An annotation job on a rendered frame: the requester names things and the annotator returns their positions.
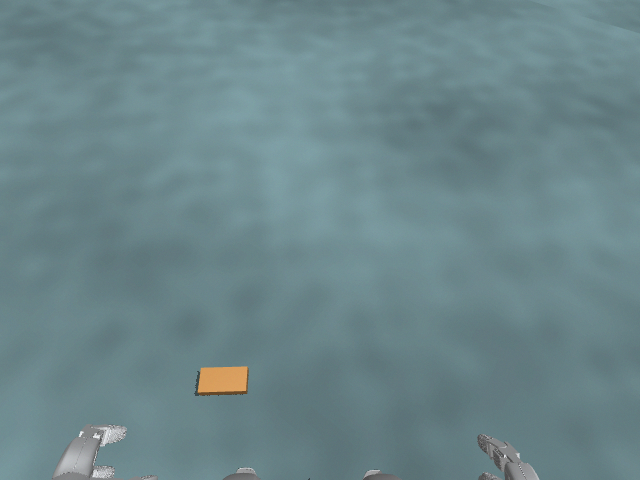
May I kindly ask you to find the left robot hand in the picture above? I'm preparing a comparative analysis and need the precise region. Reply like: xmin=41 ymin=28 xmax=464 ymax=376
xmin=52 ymin=424 xmax=158 ymax=480

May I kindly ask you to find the right robot hand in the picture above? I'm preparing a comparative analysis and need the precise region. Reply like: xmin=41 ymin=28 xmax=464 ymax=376
xmin=477 ymin=434 xmax=540 ymax=480

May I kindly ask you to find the small box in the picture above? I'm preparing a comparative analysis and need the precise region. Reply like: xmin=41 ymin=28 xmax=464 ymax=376
xmin=198 ymin=366 xmax=249 ymax=395

